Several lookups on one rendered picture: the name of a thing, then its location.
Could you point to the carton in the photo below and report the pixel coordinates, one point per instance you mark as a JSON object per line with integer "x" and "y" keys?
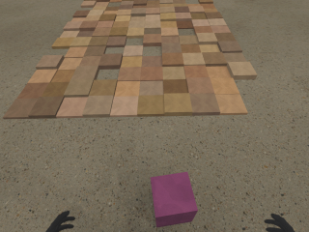
{"x": 173, "y": 197}

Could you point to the robot right hand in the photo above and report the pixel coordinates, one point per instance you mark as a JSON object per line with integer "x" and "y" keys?
{"x": 278, "y": 221}

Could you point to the robot left hand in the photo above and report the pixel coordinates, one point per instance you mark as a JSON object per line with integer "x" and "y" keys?
{"x": 56, "y": 226}

